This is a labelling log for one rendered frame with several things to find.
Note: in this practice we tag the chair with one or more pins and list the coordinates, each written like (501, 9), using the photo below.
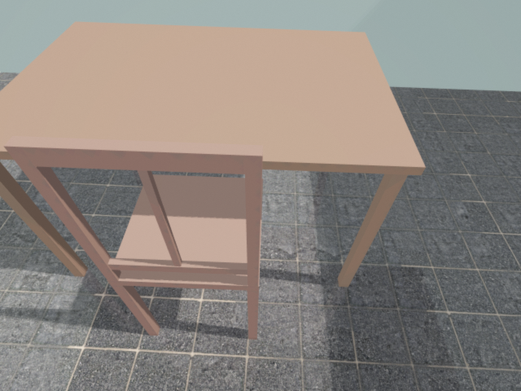
(184, 232)

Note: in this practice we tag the table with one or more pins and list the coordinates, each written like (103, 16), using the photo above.
(316, 101)

